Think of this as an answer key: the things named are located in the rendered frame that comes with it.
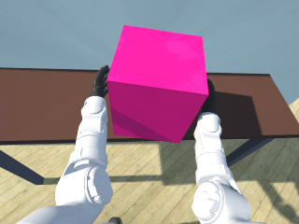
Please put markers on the left robot forearm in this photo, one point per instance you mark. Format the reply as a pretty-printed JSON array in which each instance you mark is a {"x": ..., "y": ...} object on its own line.
[{"x": 91, "y": 143}]

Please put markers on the right robot hand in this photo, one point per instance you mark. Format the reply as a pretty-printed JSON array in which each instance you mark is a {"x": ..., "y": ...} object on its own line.
[{"x": 210, "y": 104}]

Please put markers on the left robot hand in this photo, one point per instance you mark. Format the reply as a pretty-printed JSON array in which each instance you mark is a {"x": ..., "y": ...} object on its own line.
[{"x": 99, "y": 84}]

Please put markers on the robot right upper arm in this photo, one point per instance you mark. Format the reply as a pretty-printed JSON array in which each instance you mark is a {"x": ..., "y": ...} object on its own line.
[{"x": 214, "y": 203}]

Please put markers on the robot left upper arm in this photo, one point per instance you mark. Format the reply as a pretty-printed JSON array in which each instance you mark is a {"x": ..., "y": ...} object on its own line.
[{"x": 80, "y": 198}]

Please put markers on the table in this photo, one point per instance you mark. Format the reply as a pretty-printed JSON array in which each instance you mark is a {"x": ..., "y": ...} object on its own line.
[{"x": 43, "y": 106}]

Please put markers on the right robot forearm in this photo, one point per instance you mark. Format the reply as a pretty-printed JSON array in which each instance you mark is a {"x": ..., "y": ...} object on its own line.
[{"x": 209, "y": 153}]

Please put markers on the carton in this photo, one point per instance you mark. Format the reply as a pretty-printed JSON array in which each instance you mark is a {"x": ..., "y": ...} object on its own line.
[{"x": 156, "y": 83}]

